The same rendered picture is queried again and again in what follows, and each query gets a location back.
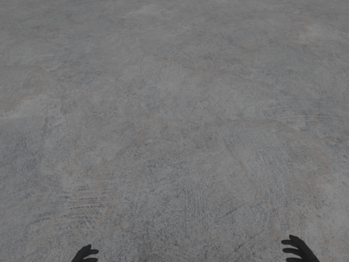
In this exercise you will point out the robot left hand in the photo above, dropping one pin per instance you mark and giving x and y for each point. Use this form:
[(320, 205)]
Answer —
[(84, 252)]

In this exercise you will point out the robot right hand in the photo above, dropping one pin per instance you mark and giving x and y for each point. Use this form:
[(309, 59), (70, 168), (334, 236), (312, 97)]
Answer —
[(303, 250)]

